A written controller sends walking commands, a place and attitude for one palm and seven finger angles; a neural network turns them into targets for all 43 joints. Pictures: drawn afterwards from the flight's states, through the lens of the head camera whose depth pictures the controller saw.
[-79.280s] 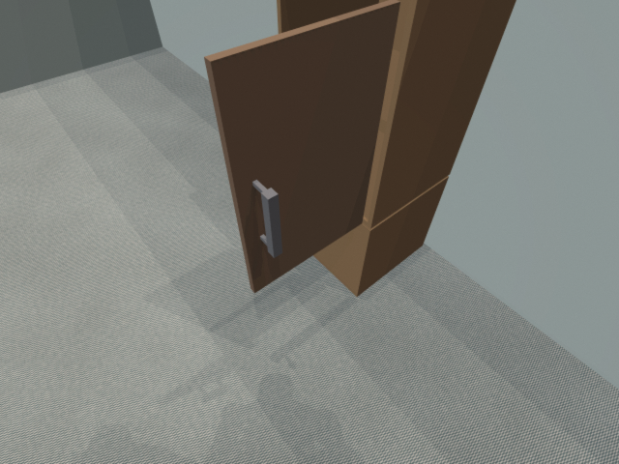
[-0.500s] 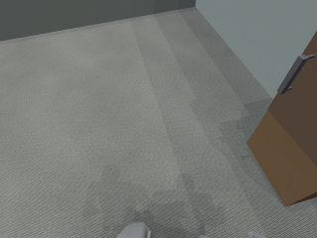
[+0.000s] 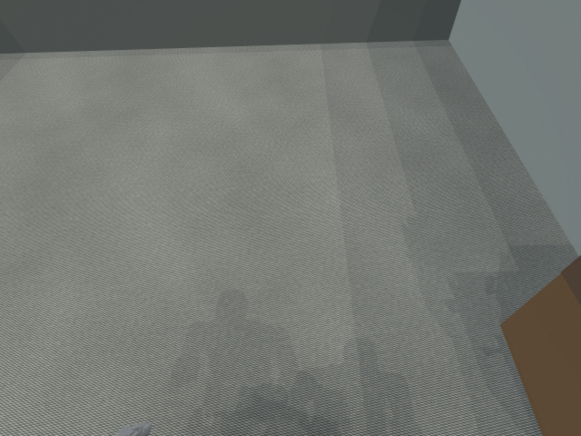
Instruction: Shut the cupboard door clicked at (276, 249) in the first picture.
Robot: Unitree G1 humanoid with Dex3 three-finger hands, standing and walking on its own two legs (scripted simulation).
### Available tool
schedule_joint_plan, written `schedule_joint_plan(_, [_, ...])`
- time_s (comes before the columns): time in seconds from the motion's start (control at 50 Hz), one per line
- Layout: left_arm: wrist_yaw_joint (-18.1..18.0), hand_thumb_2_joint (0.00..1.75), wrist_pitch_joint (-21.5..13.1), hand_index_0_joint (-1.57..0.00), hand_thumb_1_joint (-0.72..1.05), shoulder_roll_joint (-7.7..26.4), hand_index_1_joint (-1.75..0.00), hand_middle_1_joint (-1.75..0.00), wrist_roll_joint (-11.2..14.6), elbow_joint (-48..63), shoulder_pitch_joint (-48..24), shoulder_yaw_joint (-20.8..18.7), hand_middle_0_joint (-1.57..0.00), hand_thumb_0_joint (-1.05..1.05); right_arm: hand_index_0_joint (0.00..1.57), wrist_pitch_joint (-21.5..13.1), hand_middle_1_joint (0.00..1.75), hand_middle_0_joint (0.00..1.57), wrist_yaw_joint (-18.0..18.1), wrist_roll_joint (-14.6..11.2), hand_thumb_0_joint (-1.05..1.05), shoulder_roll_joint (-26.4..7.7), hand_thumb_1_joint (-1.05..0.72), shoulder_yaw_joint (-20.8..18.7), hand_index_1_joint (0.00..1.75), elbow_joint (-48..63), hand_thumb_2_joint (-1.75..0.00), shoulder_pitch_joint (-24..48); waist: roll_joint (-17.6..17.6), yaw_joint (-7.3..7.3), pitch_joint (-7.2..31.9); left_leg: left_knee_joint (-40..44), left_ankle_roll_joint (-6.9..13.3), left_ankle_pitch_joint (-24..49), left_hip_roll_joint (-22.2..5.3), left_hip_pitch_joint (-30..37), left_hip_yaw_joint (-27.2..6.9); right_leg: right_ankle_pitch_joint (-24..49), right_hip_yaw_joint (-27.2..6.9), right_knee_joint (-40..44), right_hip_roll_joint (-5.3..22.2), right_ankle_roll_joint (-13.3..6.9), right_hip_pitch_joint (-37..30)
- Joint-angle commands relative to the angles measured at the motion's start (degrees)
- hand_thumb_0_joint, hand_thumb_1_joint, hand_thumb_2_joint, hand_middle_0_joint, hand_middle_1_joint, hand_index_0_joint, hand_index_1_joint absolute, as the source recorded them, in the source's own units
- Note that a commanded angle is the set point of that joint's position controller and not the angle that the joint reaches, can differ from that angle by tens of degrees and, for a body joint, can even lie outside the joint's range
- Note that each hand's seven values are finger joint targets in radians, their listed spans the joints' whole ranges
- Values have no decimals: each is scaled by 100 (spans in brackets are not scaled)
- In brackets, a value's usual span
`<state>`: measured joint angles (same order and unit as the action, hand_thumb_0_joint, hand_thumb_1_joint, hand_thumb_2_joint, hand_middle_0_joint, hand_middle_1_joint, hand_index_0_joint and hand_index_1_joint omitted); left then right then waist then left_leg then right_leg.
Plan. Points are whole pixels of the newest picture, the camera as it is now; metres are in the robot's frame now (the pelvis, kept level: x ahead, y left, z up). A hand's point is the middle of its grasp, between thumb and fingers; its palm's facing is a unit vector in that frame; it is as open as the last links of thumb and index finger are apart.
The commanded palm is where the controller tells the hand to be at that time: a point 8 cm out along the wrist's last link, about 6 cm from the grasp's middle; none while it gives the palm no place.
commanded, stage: walk to a spot facing it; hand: left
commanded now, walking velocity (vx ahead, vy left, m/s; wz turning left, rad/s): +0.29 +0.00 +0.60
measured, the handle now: out of the picture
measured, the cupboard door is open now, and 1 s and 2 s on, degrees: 3 3 3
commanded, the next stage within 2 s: turn to face it in 0.52 s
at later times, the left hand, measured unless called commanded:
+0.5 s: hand out of the picture +0.00 +0.17 -0.18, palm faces +0.41 -0.89 -0.19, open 7.4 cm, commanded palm none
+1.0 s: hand (161, 327) +0.32 +0.26 -0.16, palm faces +0.32 -0.93 -0.20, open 7.3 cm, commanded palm none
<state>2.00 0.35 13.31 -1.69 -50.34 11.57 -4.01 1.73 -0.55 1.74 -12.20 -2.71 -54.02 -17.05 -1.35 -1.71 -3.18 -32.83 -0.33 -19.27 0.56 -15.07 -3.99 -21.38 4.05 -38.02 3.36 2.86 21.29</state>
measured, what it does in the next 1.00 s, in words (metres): walks ahead, turning left: left foot, then right foot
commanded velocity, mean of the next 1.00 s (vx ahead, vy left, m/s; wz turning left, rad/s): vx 0.15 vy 0.00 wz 0.11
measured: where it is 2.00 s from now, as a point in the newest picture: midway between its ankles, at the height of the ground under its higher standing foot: (266, 385)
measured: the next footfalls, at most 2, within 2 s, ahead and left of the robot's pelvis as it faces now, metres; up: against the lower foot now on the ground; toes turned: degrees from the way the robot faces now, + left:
left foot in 0.46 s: +0.24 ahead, +0.17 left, +0.00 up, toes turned +26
right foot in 0.86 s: +0.42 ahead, -0.01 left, +0.00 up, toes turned +18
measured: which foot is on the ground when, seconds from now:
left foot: down 0.00-0.00, up 0.02-0.44, down 0.46-0.88, up 0.90-1.00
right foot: down 0.00-0.46, up 0.48-0.84, down 0.86-1.00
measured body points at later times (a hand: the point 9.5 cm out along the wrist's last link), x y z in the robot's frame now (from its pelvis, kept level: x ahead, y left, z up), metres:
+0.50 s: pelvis +0.15 +0.04 -0.02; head +0.20 +0.07 +0.43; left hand -0.02 +0.22 -0.16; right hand +0.40 -0.13 -0.14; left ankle +0.21 +0.15 -0.73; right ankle +0.05 -0.12 -0.68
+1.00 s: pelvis +0.30 +0.07 +0.00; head +0.34 +0.07 +0.45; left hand +0.30 +0.31 -0.14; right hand +0.41 -0.15 -0.16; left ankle +0.22 +0.15 -0.68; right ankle +0.38 -0.02 -0.73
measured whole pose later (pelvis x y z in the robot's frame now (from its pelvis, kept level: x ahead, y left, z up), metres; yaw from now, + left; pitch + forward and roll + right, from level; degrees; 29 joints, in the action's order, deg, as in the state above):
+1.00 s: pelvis +0.30 +0.07 +0.00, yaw +18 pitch +0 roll +0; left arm -0.5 0.1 8.2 -1.6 -54.4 10.9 -2.6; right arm 1.7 1.3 0.4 -10.8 -2.2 -57.4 -12.6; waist -1.4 -0.6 -5.0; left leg -53.6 -0.9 -30.0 -0.1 -20.3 2.5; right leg -11.8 -0.1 -31.0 -0.7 -1.5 19.5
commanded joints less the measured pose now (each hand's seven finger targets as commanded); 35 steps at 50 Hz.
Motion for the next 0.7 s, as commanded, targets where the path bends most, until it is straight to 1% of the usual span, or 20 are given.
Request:
schedule_joint_plan(0.0, [-242,90,-218,-20,90,1391,-30,-30,-30,-13,1724,-354,-20,0,20,-224,30,20,19,-66,0,-491,-90,-171,30,831,-90,918,1948,999,273,-2851,157,-1840,317,-3165,169,-2229,-3340,3017,2521,-927,-2679])
schedule_joint_plan(0.02, [-292,90,-258,-20,90,1196,-30,-30,1,29,1356,-335,-20,0,20,-206,30,20,5,8,0,-685,-90,-259,30,771,-90,883,1680,667,-12,-3747,192,-1229,-115,-3168,-175,-2362,-3520,3039,2609,-1098,-2039])
schedule_joint_plan(0.04, [-312,90,-296,-20,90,925,-30,-30,-7,83,947,-268,-20,0,20,-209,30,20,-40,29,0,-630,-90,-260,30,677,-90,885,1220,459,-210,-4101,173,-675,-336,-3136,-196,-2089,-2963,2983,2478,-1075,-1603])
schedule_joint_plan(0.06, [-312,90,-342,-20,90,672,-30,-30,-3,120,585,-190,-20,0,20,-172,30,20,-103,29,0,-524,-90,-252,30,561,-90,830,867,245,-339,-4152,122,-158,-480,-2922,-111,-1315,-1966,2884,2195,-920,-1224])
schedule_joint_plan(0.08, [-309,90,-390,-20,90,513,-30,-30,3,131,460,-155,-20,0,20,-143,30,20,-154,20,0,-410,-90,-226,30,482,-90,727,799,135,-217,-4030,70,167,-530,-2679,33,-287,-1069,2714,1895,-802,-1197])
schedule_joint_plan(0.1, [-310,90,-429,-20,90,446,-30,-30,-4,45,580,-152,-20,0,20,-135,30,20,-189,-4,0,-310,-90,-199,30,438,-90,680,918,145,-77,-3808,41,258,-512,-2579,205,637,-547,2565,1700,-743,-1437])
schedule_joint_plan(0.14, [-317,90,-470,-20,90,420,-30,-30,-5,-125,952,-129,-20,0,20,-95,30,20,-220,-19,0,-219,-90,-173,30,457,-90,798,1050,209,-35,-3460,22,380,-470,-2632,446,2081,80,2380,1591,-703,-1843])
schedule_joint_plan(0.24, [-338,90,-500,-20,90,426,-30,-30,-14,-414,1482,-100,-20,0,20,-81,30,20,-300,-19,0,-51,-90,-83,30,628,-90,1449,914,370,-201,-2330,114,582,-401,-2708,874,3390,785,2240,1569,-630,-2487])
schedule_joint_plan(0.3, [-351,90,-492,-20,90,501,-30,-30,-20,-498,1607,-101,-20,0,20,-118,30,20,-339,-24,0,-97,-90,-36,30,813,-90,1889,975,448,-318,-1314,233,470,-393,-2377,1061,3753,897,2088,1732,-675,-2631])
schedule_joint_plan(0.34, [-344,90,-473,-20,90,653,-30,-30,-9,-480,1556,-131,-20,0,20,-151,30,20,-320,-14,0,-166,-90,-38,30,833,-90,1788,964,359,-164,-906,373,294,-165,-1744,1313,4540,1066,1731,1829,-680,-2596])
schedule_joint_plan(0.38, [-337,90,-458,-20,90,845,-30,-30,8,-422,1366,-181,-20,0,20,-196,30,20,-248,1,0,-338,-90,-111,30,726,-90,1137,1016,-13,236,-564,567,116,161,-538,1536,5400,1280,748,1862,-628,-2281])
schedule_joint_plan(0.4, [-314,90,-437,-20,90,907,-30,-30,41,-393,1242,-186,-20,0,20,-211,30,20,-218,26,0,-596,-90,-191,30,554,-90,436,789,-402,592,-70,632,494,243,633,1443,4805,1492,-365,1687,-457,-1706])
schedule_joint_plan(0.42, [-245,90,-418,-20,90,802,-30,-30,69,-235,1217,-176,-20,0,20,-235,30,20,-135,67,0,-1151,-90,-329,30,409,-90,-374,3,-814,1238,331,979,683,-468,2244,329,3065,1473,-2034,1316,-240,-412])
schedule_joint_plan(0.44, [-153,90,-399,-20,90,476,-30,-30,114,141,998,-114,-20,0,20,-261,30,20,-70,57,0,-1942,-90,-502,30,332,-90,-830,-1274,-869,1551,853,1778,1715,-2309,3114,-2504,-1206,960,-3866,393,35,1541])
schedule_joint_plan(0.46, [-191,90,-364,-20,90,576,-30,-30,98,434,440,-108,-20,0,20,-232,30,20,-7,-66,0,-2055,-90,-487,30,284,-90,-940,-200,-852,1323,1152,1945,2033,-2621,2708,-2842,-1155,36,-4149,431,-64,1924])
schedule_joint_plan(0.48, [-249,90,-362,-20,90,364,-30,-30,69,412,545,-147,-20,0,20,-293,30,20,34,-36,0,-1817,-90,-394,30,429,-90,-466,-183,-520,1105,1269,1692,926,-2422,1832,-2241,-921,-129,-4136,527,-85,1819])
schedule_joint_plan(0.52, [-189,90,-230,-20,90,381,-30,-30,-5,183,634,-171,-20,0,20,-331,30,20,78,-30,0,-1226,-90,-229,30,724,-90,529,-759,-169,399,1751,1230,-450,-1723,225,-1523,-336,-352,-3565,742,-67,1372])
schedule_joint_plan(0.56, [-147,90,-134,-20,90,288,-30,-30,-34,42,908,-180,-20,0,20,-371,30,20,94,-12,0,-1027,-90,-156,30,741,-90,775,-674,109,352,1810,1127,-69,-1366,-207,-1158,3,-330,-3105,637,2,1068])
schedule_joint_plan(0.64, [-171,90,-63,-20,90,128,-30,-30,-31,-2,777,-96,-20,0,20,-390,30,20,145,-22,0,-823,-90,-118,30,544,-90,552,-246,191,528,1776,1221,780,-1270,-40,-909,381,-267,-2243,458,60,975])
schedule_joint_plan(0.68, [-194,90,-49,-20,90,30,-30,-30,-12,-24,568,-5,-20,0,20,-395,30,20,177,-31,0,-659,-90,-75,30,374,-90,412,-307,185,464,1740,1180,1196,-1235,27,-607,575,-257,-1475,393,38,728])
